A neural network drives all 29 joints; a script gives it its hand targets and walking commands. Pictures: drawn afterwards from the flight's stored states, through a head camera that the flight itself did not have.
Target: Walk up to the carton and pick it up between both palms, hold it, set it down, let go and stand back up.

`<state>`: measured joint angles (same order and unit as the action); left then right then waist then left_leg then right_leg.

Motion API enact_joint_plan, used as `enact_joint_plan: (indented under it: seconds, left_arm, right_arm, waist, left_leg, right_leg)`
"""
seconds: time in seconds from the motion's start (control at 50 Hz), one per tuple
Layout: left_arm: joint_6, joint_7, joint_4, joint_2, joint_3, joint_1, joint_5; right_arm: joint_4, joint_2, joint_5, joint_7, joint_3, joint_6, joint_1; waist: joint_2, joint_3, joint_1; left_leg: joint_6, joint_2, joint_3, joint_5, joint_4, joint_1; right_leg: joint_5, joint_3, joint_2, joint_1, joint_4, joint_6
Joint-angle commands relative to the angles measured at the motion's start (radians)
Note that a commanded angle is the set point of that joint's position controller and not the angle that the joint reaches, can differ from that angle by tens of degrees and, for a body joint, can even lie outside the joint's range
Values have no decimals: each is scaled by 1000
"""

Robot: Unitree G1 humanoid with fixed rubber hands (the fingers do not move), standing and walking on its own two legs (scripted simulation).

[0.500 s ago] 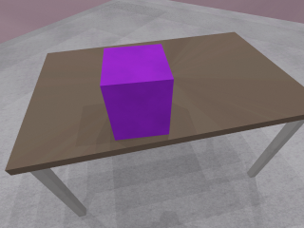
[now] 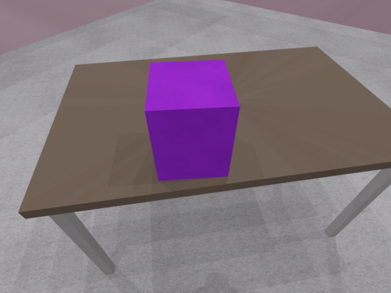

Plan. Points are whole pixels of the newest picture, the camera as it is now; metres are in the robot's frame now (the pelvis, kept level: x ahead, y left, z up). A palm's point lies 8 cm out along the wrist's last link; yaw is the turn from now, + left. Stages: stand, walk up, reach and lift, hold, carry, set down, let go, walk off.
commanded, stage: walk up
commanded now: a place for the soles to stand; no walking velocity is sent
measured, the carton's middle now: (190, 121) +0.55 +0.01 +0.05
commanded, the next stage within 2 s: reach and lift in 1.80 s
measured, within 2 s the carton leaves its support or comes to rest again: neither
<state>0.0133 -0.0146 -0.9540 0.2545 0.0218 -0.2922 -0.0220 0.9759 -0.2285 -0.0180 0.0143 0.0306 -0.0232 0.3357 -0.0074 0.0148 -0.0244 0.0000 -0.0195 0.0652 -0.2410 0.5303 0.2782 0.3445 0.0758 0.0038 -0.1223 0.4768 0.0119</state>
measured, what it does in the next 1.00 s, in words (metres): steps on the spot: right foot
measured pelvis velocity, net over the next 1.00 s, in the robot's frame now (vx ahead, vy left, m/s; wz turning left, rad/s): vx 0.05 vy -0.05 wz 0.06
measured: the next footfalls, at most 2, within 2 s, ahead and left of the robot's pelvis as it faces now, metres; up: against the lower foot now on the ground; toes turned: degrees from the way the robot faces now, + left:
right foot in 0.96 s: +0.14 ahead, -0.17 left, +0.00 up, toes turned +8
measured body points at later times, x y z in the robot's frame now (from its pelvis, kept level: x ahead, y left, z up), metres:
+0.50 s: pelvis +0.02 -0.01 -0.01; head +0.03 -0.01 +0.44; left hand +0.02 +0.25 -0.15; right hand +0.06 -0.27 -0.15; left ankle +0.03 +0.12 -0.73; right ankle -0.05 -0.11 -0.74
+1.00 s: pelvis +0.05 -0.05 -0.01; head +0.05 -0.06 +0.44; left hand +0.06 +0.21 -0.15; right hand +0.09 -0.32 -0.16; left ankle +0.06 +0.10 -0.73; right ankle +0.11 -0.17 -0.74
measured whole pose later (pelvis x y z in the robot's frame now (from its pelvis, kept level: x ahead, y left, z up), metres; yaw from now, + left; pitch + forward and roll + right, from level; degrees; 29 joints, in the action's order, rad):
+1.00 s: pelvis +0.05 -0.05 -0.01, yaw +4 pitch -4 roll +1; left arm 0.00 -0.02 -0.89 0.24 -0.01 -0.36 -0.01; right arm 0.97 -0.28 -0.02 0.02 0.02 0.04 0.29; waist 0.01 0.07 -0.01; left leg -0.02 0.05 -0.01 -0.40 0.67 0.27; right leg 0.26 0.00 0.03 -0.31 0.64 0.00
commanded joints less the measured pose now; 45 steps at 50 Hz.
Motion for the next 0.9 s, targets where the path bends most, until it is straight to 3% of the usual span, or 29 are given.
enact_joint_plan:
  seconds: [0.0,0.1,0.18,0.2,0.26,0.3,0.36,0.38,0.4,0.42,0.44,0.46,0.48,0.5,0.54,0.58,0.6,0.62,0.64,0.66,0.68,0.7,0.72,0.74,0.76,0.78,0.82,0.86,0.88]
  left_arm:
    - [3,-5,18,108,-21,-49,2]
    - [-11,-8,16,109,-20,-49,-1]
    - [-17,-5,18,118,-31,-61,-3]
    - [-18,-6,18,119,-34,-60,-2]
    - [-20,-4,18,127,-31,-53,-1]
    - [-22,-1,31,117,-30,-49,-5]
    - [-26,-1,46,86,-27,-73,-10]
    - [-23,-3,48,83,-25,-92,-6]
    - [-17,-4,47,79,-23,-109,-8]
    - [-9,-4,45,74,-22,-126,-5]
    - [0,-5,34,86,-26,-141,-4]
    - [6,-5,21,121,-40,-146,-1]
    - [5,-6,14,152,-48,-148,0]
    - [4,-8,11,148,-44,-159,1]
    - [5,-8,-2,119,-37,-169,-10]
    - [3,-6,-5,105,-35,-152,-14]
    - [2,-2,2,121,-34,-139,-10]
    - [0,2,10,132,-36,-108,-8]
    - [0,7,19,114,-30,-105,-2]
    - [2,9,34,107,-28,-115,3]
    - [-4,6,34,82,-22,-154,7]
    - [-15,3,54,90,-30,-119,-4]
    - [-28,-2,72,93,-37,-73,-14]
    - [-34,3,88,83,-37,-55,-17]
    - [-33,9,94,74,-36,-52,-13]
    - [-29,14,91,60,-37,-88,-9]
    - [-16,23,47,23,-26,-184,1]
    - [-6,18,29,14,-34,-257,1]
    - [-5,13,43,37,-40,-241,6]
  right_arm:
    - [-30,-115,0,7,-23,-12,44]
    - [-28,-113,0,13,-24,-4,37]
    - [-49,-116,-7,12,-27,-2,30]
    - [-57,-109,-8,13,-26,-2,23]
    - [-66,-120,-7,13,-27,-5,33]
    - [-63,-128,-5,14,-31,-8,51]
    - [-64,-195,-4,22,-49,-3,88]
    - [-71,-198,-4,26,-55,4,67]
    - [-81,-195,-4,27,-53,8,29]
    - [-93,-181,-8,25,-45,12,-12]
    - [-99,-154,-7,19,-36,14,-40]
    - [-104,-116,-5,12,-25,14,-70]
    - [-106,-79,-11,13,-14,11,-76]
    - [-108,-76,-18,18,-11,9,-81]
    - [-102,-56,-22,22,-9,4,-95]
    - [-102,-45,-21,21,-12,-6,-100]
    - [-103,-43,-20,20,-10,-11,-78]
    - [-87,-41,-23,21,-15,-15,-27]
    - [-69,-75,-28,20,-26,-17,25]
    - [-62,-127,-31,24,-40,-17,79]
    - [-49,-177,-23,25,-61,-10,128]
    - [-44,-221,-15,32,-86,-1,206]
    - [-36,-221,-1,43,-90,6,191]
    - [-49,-220,-1,52,-88,12,134]
    - [-56,-186,-6,54,-76,12,64]
    - [-65,-173,-4,49,-65,7,-7]
    - [-88,-139,-15,31,-46,6,-126]
    - [-80,-166,-8,17,-46,20,-146]
    - [-77,-172,-2,13,-44,28,-145]
  waist:
    - [30,-5,11]
    - [25,26,13]
    - [-10,44,16]
    - [4,64,13]
    - [35,69,8]
    - [37,59,4]
    - [163,10,-4]
    - [181,-2,4]
    - [175,-2,20]
    - [154,-7,45]
    - [84,10,51]
    - [-13,41,58]
    - [-68,56,52]
    - [-61,84,54]
    - [-76,112,55]
    - [-88,104,40]
    - [-103,80,21]
    - [-104,46,-10]
    - [-80,-5,-23]
    - [7,-48,-40]
    - [85,-112,-56]
    - [168,-95,-106]
    - [115,-12,-106]
    - [93,69,-84]
    - [78,132,-51]
    - [101,157,-4]
    - [144,123,62]
    - [103,58,96]
    - [94,56,94]
  left_leg:
    - [56,74,93,294,-28,-9]
    - [63,70,113,293,-10,11]
    - [64,50,102,116,27,49]
    - [58,38,71,137,45,46]
    - [60,41,82,157,31,24]
    - [86,80,161,212,3,-2]
    - [172,198,391,226,-91,-80]
    - [179,213,415,189,-116,-96]
    - [174,219,410,188,-113,-74]
    - [146,192,359,175,-95,-27]
    - [101,136,255,191,-39,67]
    - [46,36,118,165,67,163]
    - [16,-10,23,72,120,214]
    - [8,0,-10,-53,134,244]
    - [12,27,-39,-157,134,238]
    - [23,36,-77,-78,69,155]
    - [37,29,-98,24,1,62]
    - [48,28,-111,169,-59,-61]
    - [71,33,-73,261,-40,-201]
    - [112,126,43,407,-9,-345]
    - [202,262,231,365,-47,-421]
    - [291,382,391,178,-160,-429]
    - [304,420,407,-3,-238,-344]
    - [299,419,370,-89,-271,-254]
    - [262,373,295,-118,-295,-147]
    - [218,325,198,-126,-305,-28]
    - [153,202,26,-44,-272,120]
    - [124,179,-12,-109,-179,215]
    - [101,166,-25,-151,-144,232]
  right_leg:
    - [-161,-69,91,-4,-69,44]
    - [-145,-45,92,-17,-65,40]
    - [18,-60,97,-39,-79,62]
    - [-9,-65,115,-49,-85,70]
    - [-8,-36,107,-76,-47,61]
    - [-15,5,72,-103,23,36]
    - [84,-3,7,-161,137,4]
    - [133,-20,6,-167,121,3]
    - [98,-49,19,-145,73,7]
    - [49,-60,39,-89,7,10]
    - [-14,-93,63,5,-77,21]
    - [-84,-172,128,83,-149,46]
    - [-219,-226,202,120,-189,78]
    - [-359,-240,251,130,-188,105]
    - [-638,-188,262,159,-146,124]
    - [-721,-120,218,136,-108,105]
    - [-720,-83,187,102,-78,82]
    - [-663,-41,172,31,-33,66]
    - [-571,-21,137,-54,20,47]
    - [-425,-11,97,-178,121,12]
    - [-213,-13,35,-258,277,-35]
    - [248,-26,-17,-364,462,-52]
    - [380,-98,13,-432,558,-36]
    - [349,-121,44,-471,601,-39]
    - [278,-142,61,-450,549,-36]
    - [218,-150,89,-365,459,-38]
    - [73,-72,42,-153,288,-33]
    - [-153,12,-9,40,149,-17]
    - [-187,14,-24,59,130,-11]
